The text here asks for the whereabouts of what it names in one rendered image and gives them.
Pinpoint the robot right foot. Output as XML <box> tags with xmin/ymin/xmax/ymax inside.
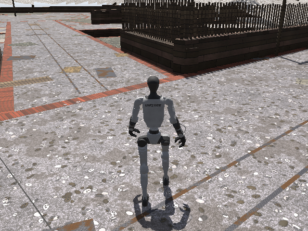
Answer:
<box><xmin>163</xmin><ymin>176</ymin><xmax>169</xmax><ymax>186</ymax></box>

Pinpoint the robot right forearm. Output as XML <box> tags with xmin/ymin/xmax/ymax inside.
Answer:
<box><xmin>173</xmin><ymin>117</ymin><xmax>184</xmax><ymax>138</ymax></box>

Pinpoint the right robot hand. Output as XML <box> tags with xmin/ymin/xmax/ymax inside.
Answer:
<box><xmin>175</xmin><ymin>136</ymin><xmax>186</xmax><ymax>148</ymax></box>

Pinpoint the right robot upper arm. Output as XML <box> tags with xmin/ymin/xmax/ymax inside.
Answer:
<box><xmin>163</xmin><ymin>97</ymin><xmax>177</xmax><ymax>124</ymax></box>

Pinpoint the robot left forearm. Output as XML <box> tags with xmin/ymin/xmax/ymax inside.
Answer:
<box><xmin>129</xmin><ymin>116</ymin><xmax>136</xmax><ymax>131</ymax></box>

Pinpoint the left robot upper arm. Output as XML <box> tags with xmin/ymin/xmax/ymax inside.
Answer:
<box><xmin>131</xmin><ymin>97</ymin><xmax>144</xmax><ymax>123</ymax></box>

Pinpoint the left robot hand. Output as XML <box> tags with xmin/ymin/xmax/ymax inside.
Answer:
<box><xmin>129</xmin><ymin>128</ymin><xmax>140</xmax><ymax>137</ymax></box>

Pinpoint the left robot thigh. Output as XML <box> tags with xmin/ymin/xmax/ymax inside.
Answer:
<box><xmin>137</xmin><ymin>135</ymin><xmax>149</xmax><ymax>174</ymax></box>

